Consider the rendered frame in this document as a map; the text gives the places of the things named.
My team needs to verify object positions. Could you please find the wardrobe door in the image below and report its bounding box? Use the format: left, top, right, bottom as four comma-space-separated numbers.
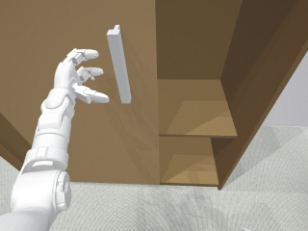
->
0, 113, 32, 164
0, 0, 160, 185

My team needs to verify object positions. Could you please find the left robot forearm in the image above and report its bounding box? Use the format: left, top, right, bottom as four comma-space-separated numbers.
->
10, 88, 76, 211

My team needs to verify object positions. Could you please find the robot left upper arm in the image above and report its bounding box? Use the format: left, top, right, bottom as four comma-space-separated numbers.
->
0, 169, 72, 231

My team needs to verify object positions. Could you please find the robot left hand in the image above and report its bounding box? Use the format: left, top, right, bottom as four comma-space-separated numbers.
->
54, 48, 110, 104

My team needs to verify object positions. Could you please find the handle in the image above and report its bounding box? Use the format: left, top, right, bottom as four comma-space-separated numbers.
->
106, 25, 132, 104

